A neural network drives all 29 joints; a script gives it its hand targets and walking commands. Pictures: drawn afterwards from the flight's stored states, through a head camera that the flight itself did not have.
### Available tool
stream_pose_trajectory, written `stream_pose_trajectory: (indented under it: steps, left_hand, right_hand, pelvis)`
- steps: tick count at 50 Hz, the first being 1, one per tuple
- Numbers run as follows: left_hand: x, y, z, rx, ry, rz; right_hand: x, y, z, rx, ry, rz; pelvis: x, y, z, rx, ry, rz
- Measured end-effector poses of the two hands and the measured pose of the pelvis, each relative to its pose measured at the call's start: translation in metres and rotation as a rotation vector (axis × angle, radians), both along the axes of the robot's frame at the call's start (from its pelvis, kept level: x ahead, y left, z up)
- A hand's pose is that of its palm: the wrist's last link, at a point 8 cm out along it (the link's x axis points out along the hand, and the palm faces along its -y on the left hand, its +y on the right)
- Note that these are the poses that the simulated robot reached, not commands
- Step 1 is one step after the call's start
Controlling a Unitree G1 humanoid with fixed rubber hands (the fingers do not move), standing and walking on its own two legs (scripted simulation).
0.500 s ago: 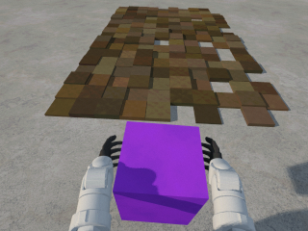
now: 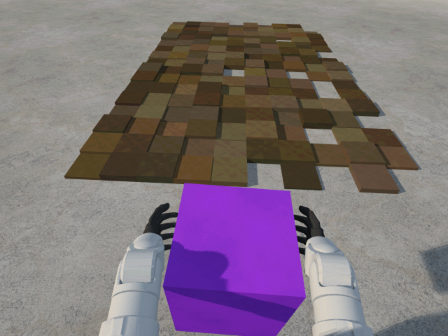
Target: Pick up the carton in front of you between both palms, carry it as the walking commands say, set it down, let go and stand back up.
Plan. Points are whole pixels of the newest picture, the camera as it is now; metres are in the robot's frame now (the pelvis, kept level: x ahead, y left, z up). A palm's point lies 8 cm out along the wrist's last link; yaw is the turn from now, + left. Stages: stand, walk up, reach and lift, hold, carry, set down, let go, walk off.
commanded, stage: hold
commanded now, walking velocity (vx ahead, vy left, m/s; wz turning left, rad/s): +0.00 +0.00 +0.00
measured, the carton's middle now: (230, 263) +0.29 +0.00 -0.04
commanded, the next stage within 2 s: carry in 0.72 s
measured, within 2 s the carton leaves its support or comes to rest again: neither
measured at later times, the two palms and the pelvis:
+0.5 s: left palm (151, 240) +0.28 +0.15 +0.05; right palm (317, 244) +0.28 -0.15 +0.05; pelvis -0.01 +0.00 +0.00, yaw +0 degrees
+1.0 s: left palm (161, 212) +0.33 +0.14 +0.07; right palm (317, 215) +0.33 -0.16 +0.07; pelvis +0.05 -0.01 -0.02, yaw +2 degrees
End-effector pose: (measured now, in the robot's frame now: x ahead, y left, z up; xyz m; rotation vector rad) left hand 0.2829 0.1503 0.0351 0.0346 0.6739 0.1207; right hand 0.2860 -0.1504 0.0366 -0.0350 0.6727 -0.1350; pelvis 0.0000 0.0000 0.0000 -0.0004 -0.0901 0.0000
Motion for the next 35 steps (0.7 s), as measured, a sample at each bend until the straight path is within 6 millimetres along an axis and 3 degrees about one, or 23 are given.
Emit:
stream_pose_trajectory:
  steps: [9, 22, 35]
  left_hand:
    - [-0.004, -0.001, 0.016, -0.003, -0.027, 0.002]
    - [-0.008, -0.001, 0.014, -0.011, -0.012, 0.01]
    - [-0.005, -0.001, 0.015, -0.008, -0.014, 0.007]
  right_hand:
    - [-0.004, -0.001, 0.016, 0.005, -0.028, -0.005]
    - [-0.008, -0.001, 0.014, 0.014, -0.014, -0.01]
    - [-0.005, -0.001, 0.015, 0.01, -0.015, -0.008]
  pelvis:
    - [-0.003, 0.0, 0.001, 0.0, -0.023, -0.001]
    - [-0.013, 0.0, -0.001, 0.0, -0.037, 0.0]
    - [-0.01, -0.001, 0.0, 0.0, -0.035, 0.0]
